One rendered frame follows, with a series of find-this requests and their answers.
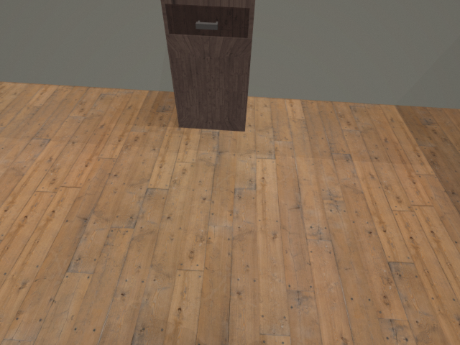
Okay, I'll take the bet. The cabinet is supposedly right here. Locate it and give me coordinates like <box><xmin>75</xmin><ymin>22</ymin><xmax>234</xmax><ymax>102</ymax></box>
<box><xmin>161</xmin><ymin>0</ymin><xmax>255</xmax><ymax>132</ymax></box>

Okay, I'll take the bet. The drawer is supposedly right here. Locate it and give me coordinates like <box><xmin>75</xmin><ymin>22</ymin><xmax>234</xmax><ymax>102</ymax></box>
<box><xmin>166</xmin><ymin>4</ymin><xmax>249</xmax><ymax>38</ymax></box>

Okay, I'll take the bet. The handle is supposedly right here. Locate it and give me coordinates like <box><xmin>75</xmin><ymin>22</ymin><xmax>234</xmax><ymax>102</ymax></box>
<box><xmin>195</xmin><ymin>21</ymin><xmax>218</xmax><ymax>30</ymax></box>

